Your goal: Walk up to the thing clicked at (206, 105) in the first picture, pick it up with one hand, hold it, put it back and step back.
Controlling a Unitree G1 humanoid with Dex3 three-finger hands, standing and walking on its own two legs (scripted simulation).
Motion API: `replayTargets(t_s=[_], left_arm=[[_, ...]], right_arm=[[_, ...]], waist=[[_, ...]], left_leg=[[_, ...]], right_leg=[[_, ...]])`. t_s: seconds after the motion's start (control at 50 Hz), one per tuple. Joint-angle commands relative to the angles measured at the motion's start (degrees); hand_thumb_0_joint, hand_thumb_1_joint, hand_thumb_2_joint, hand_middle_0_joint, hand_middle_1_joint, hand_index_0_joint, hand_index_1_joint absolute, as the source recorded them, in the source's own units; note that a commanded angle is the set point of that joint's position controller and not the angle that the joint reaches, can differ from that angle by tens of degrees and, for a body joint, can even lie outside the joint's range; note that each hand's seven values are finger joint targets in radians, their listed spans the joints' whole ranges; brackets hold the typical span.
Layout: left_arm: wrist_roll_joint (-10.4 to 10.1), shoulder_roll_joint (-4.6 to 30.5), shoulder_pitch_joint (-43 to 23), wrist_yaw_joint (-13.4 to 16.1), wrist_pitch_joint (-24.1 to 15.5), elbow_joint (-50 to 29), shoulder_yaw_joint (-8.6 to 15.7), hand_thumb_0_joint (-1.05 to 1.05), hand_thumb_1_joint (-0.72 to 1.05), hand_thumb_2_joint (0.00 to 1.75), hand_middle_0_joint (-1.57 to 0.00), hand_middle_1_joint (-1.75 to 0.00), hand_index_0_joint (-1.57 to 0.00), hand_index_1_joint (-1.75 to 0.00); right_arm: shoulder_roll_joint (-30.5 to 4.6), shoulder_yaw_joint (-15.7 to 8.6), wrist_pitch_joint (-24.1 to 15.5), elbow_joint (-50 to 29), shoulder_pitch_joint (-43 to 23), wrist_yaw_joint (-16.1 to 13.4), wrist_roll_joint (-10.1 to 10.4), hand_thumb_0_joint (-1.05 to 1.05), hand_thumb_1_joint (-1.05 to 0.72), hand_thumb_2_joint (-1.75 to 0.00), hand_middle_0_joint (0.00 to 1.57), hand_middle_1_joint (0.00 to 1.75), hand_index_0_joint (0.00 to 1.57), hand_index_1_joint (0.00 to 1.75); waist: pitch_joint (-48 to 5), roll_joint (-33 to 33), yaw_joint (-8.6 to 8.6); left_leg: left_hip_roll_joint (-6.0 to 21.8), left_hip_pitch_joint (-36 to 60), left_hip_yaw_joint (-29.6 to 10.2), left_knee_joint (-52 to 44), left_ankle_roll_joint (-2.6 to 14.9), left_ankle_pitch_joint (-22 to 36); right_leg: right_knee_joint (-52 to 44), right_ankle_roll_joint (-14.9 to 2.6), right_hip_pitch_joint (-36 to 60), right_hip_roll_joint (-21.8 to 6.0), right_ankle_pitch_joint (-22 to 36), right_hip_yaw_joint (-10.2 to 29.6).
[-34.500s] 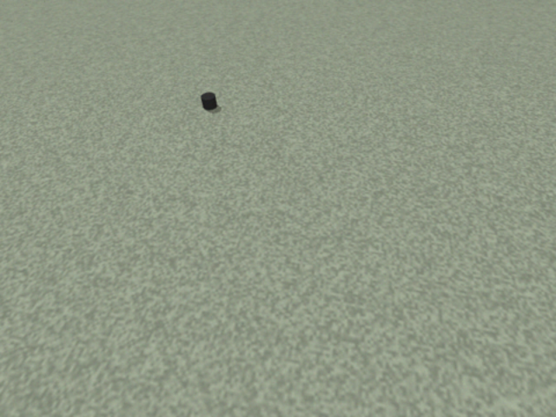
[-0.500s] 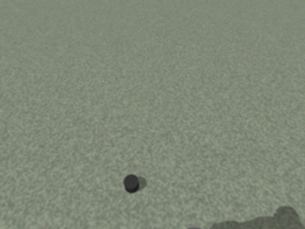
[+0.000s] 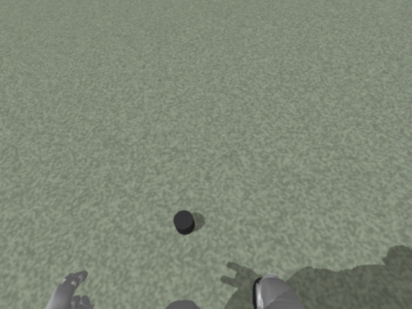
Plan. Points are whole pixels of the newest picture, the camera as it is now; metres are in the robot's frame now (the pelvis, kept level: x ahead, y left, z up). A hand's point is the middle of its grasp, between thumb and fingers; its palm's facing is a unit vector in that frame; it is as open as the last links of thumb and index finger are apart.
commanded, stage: walk up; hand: left
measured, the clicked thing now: (184, 222) +0.54 +0.19 -0.69
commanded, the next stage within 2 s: none
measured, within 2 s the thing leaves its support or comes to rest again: neither
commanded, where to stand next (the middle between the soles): +0.13 +0.01 m, yaw -8 degrees
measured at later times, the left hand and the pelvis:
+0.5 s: hand out of the picture +0.10 +0.25 -0.10, palm faces -0.12 -0.91 -0.40, open 7.4 cm; pelvis +0.02 -0.01 +0.03, yaw -8 degrees
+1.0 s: hand (101, 308) +0.14 +0.27 -0.15, palm faces -0.17 -0.92 -0.36, open 7.4 cm; pelvis +0.01 +0.02 +0.01, yaw -9 degrees
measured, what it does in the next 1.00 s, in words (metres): steps on the spot: right foot, then left foot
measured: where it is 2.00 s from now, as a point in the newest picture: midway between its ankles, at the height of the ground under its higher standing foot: outside the picture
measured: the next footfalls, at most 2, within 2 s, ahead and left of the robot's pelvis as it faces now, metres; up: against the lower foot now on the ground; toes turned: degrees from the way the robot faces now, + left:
right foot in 0.38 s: +0.03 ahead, -0.11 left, +0.00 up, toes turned -7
left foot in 0.76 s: +0.23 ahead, +0.11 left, +0.00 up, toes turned -7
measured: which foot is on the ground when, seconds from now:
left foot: down 0.00-0.42, up 0.44-0.74, down 0.76-1.00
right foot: down 0.00-0.04, up 0.06-0.36, down 0.38-0.80, up 0.82-1.00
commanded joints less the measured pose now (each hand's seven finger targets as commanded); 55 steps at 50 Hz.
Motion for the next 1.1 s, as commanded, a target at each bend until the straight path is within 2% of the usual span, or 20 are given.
replayTargets(t_s=[0.0,0.02,0.04,0.12,0.26,0.34,0.36,0.38,0.4,0.42,0.5,0.6,0.72,0.74,0.78,0.8,0.86,0.92,1.04,1.08], left_arm=[[-0.9,12.8,1.0,1.0,0.1,-3.9,3.7,0.00,0.90,0.90,-0.20,-0.30,-0.20,-0.30],[-1.7,9.5,0.9,1.1,-0.1,-4.1,2.8,0.00,0.90,0.90,-0.20,-0.30,-0.20,-0.30],[-0.9,14.7,-2.2,1.9,-0.6,-3.2,4.9,0.00,0.90,0.90,-0.20,-0.30,-0.20,-0.30],[-2.1,12.9,6.7,0.0,-0.7,1.5,4.1,0.00,0.90,0.90,-0.20,-0.30,-0.20,-0.30],[-0.1,13.6,1.8,-2.9,-4.4,-1.9,2.9,0.00,0.90,0.90,-0.20,-0.30,-0.20,-0.30],[-0.4,11.6,11.8,-2.7,-6.1,1.7,2.6,0.00,0.90,0.90,-0.20,-0.30,-0.20,-0.30],[-0.5,12.9,18.2,-2.2,-6.6,3.6,3.3,0.00,0.90,0.90,-0.20,-0.30,-0.20,-0.30],[-0.4,18.4,24.4,-1.5,-7.0,4.9,5.1,0.00,0.90,0.90,-0.20,-0.30,-0.20,-0.30],[-0.7,21.6,23.4,-1.2,-7.1,3.8,5.4,0.00,0.90,0.90,-0.20,-0.30,-0.20,-0.30],[-1.1,21.8,20.9,-1.4,-6.7,2.3,5.2,0.00,0.90,0.90,-0.20,-0.30,-0.20,-0.30],[-2.3,16.2,15.6,-1.2,-7.0,0.0,3.5,0.00,0.90,0.90,-0.20,-0.30,-0.20,-0.30],[-1.5,12.3,9.3,-0.6,-5.6,-1.9,1.7,0.00,0.90,0.90,-0.20,-0.30,-0.20,-0.30],[-3.6,12.1,7.1,0.0,-0.9,-4.0,1.2,0.00,0.90,0.90,-0.20,-0.30,-0.20,-0.30],[-4.4,10.5,9.2,0.1,-0.8,-4.0,0.8,0.00,0.90,0.90,-0.20,-0.30,-0.20,-0.30],[-4.9,9.2,15.3,1.1,0.4,-3.0,0.9,0.00,0.90,0.90,-0.20,-0.30,-0.20,-0.30],[-4.2,10.0,15.2,1.5,1.0,-1.6,0.8,0.00,0.90,0.90,-0.20,-0.30,-0.20,-0.30],[-3.8,12.0,14.0,0.2,2.0,-0.8,2.0,0.00,0.90,0.90,-0.20,-0.30,-0.20,-0.30],[-3.5,10.9,15.5,-0.7,2.4,-0.3,2.3,0.00,0.90,0.90,-0.20,-0.30,-0.20,-0.30],[-1.4,10.9,23.1,-1.7,1.5,2.5,4.2,0.00,0.90,0.90,-0.20,-0.30,-0.20,-0.30],[0.3,12.9,21.8,-1.7,0.8,1.3,5.1,0.00,0.90,0.90,-0.20,-0.30,-0.20,-0.30]], right_arm=[[-13.1,-4.8,-1.4,-0.1,11.7,-0.3,-1.4,0.00,-0.90,-0.90,0.20,0.30,0.20,0.30],[-18.5,-5.4,-1.8,-3.6,4.4,-0.5,-1.9,0.00,-0.90,-0.90,0.20,0.30,0.20,0.30],[-21.4,-5.7,-2.2,-5.5,-1.5,-0.7,-1.3,0.00,-0.90,-0.90,0.20,0.30,0.20,0.30],[-12.8,-3.3,-5.0,-5.9,-6.0,-2.8,-1.1,0.00,-0.90,-0.90,0.20,0.30,0.20,0.30],[-17.4,-5.5,-7.1,-3.2,10.1,-0.9,-1.1,0.00,-0.90,-0.90,0.20,0.30,0.20,0.30],[-15.9,-4.5,-6.9,-5.8,3.6,-0.2,-0.1,0.00,-0.90,-0.90,0.20,0.30,0.20,0.30],[-12.6,-3.4,-6.9,-7.0,0.8,-0.1,0.4,0.00,-0.90,-0.90,0.20,0.30,0.20,0.30],[-7.9,-1.9,-7.1,-9.3,-0.7,-0.1,1.1,0.00,-0.90,-0.90,0.20,0.30,0.20,0.30],[-8.3,-1.8,-7.1,-11.3,-3.7,-0.3,1.0,0.00,-0.90,-0.90,0.20,0.30,0.20,0.30],[-11.5,-2.7,-6.7,-10.7,-3.8,-0.9,0.4,0.00,-0.90,-0.90,0.20,0.30,0.20,0.30],[-11.1,-3.0,-7.1,-7.0,1.9,-0.4,1.2,0.00,-0.90,-0.90,0.20,0.30,0.20,0.30],[-7.2,-1.6,-6.6,-5.1,0.9,-1.4,2.7,0.00,-0.90,-0.90,0.20,0.30,0.20,0.30],[-10.1,-2.4,-6.4,-3.0,2.2,-3.2,1.5,0.00,-0.90,-0.90,0.20,0.30,0.20,0.30],[-13.1,-3.1,-6.4,-3.3,3.0,-3.5,1.0,0.00,-0.90,-0.90,0.20,0.30,0.20,0.30],[-16.2,-3.9,-6.2,-5.6,1.2,-3.6,1.9,0.00,-0.90,-0.90,0.20,0.30,0.20,0.30],[-16.2,-4.2,-6.0,-5.9,-1.2,-3.8,2.0,0.00,-0.90,-0.90,0.20,0.30,0.20,0.30],[-12.6,-3.2,-4.8,-8.8,-7.2,-4.4,1.3,0.00,-0.90,-0.90,0.20,0.30,0.20,0.30],[-12.2,-3.3,-4.2,-9.6,-8.4,-3.8,0.3,0.00,-0.90,-0.90,0.20,0.30,0.20,0.30],[-14.0,-4.5,-2.2,-11.1,-8.4,-2.6,-0.5,0.00,-0.90,-0.90,0.20,0.30,0.20,0.30],[-8.3,-3.0,-1.7,-11.0,-6.7,-2.8,0.4,0.00,-0.90,-0.90,0.20,0.30,0.20,0.30]], waist=[[-9.2,-0.6,-2.44],[-4.9,15.2,-1.91],[0.0,12.6,-3.21],[-2.6,-0.8,2.48],[-6.7,6.9,-6.69],[-6.4,7.0,0.53],[-9.0,3.2,4.22],[-10.2,-11.1,7.17],[-6.3,-11.5,6.29],[-3.1,-4.8,5.59],[0.2,-4.2,0.93],[-1.2,-12.6,0.12],[-8.2,-6.6,-1.89],[-11.5,-1.1,-2.00],[-19.2,8.5,0.07],[-17.8,9.2,0.36],[-13.8,6.5,1.69],[-13.1,6.9,1.63],[-13.7,10.1,2.76],[-8.0,-5.8,3.26]], left_leg=[[3.9,8.4,-8.4,-23.3,3.90,-4.4],[18.0,-1.4,-30.6,-35.2,9.66,-18.7],[23.3,-14.1,-37.1,-39.0,15.83,-19.1],[10.5,-2.7,-13.4,-29.1,5.64,6.0],[18.1,24.7,-20.1,-29.7,15.19,-2.1],[15.0,13.0,-9.6,-20.2,11.34,21.6],[10.5,5.2,-3.4,-11.0,7.54,26.8],[3.5,-9.7,1.1,5.8,3.16,18.3],[-2.2,-25.5,2.0,9.2,0.82,1.0],[2.2,-24.3,-4.5,10.3,0.57,-1.3],[2.6,-18.6,-5.8,7.7,0.00,9.1],[1.0,-1.8,1.2,-3.8,-1.50,19.2],[-2.0,10.5,3.3,-20.0,0.99,37.6],[4.3,15.1,-2.4,-19.5,3.66,53.5],[21.6,18.1,-22.3,-22.6,15.62,69.9],[23.0,13.2,-25.3,-24.0,17.52,60.4],[14.7,1.6,-11.7,-25.5,11.54,39.5],[11.7,-0.3,-10.3,-27.3,10.34,18.4],[12.3,-6.6,-12.8,-27.8,7.61,-0.9],[3.2,-18.7,-5.7,-10.3,1.81,-6.9]], right_leg=[[-2.8,-2.60,-5.1,-3.2,-32.9,10.0],[16.8,-0.69,-9.9,8.3,-28.3,1.3],[25.0,-0.56,-4.2,6.9,-29.3,9.4],[29.1,-1.58,-3.4,7.8,-15.2,11.5],[2.4,0.54,-7.4,3.5,-27.2,4.0],[-14.5,-2.68,13.5,4.6,-14.7,0.2],[-20.3,-3.28,27.5,3.5,-8.0,2.5],[-23.3,-4.82,38.8,-5.6,-8.8,21.7],[-24.2,-11.18,42.7,-16.3,-6.4,39.5],[-23.3,-16.12,35.6,-20.5,-9.3,41.8],[-21.1,-10.13,29.0,-10.5,6.9,19.0],[-15.8,-8.08,14.2,-4.5,32.4,4.2],[4.2,-4.62,13.5,-0.9,17.1,6.0],[10.7,-2.64,11.3,2.1,9.1,6.5],[31.5,-0.85,9.3,9.0,-31.7,7.7],[34.8,-0.98,9.1,6.8,-32.6,10.1],[34.7,-1.34,10.5,6.1,-27.0,10.3],[26.5,-0.58,11.3,6.1,-24.1,6.7],[-2.8,-1.58,22.9,5.1,-21.7,-0.3],[-16.0,-5.57,21.2,-1.9,-32.2,16.4]])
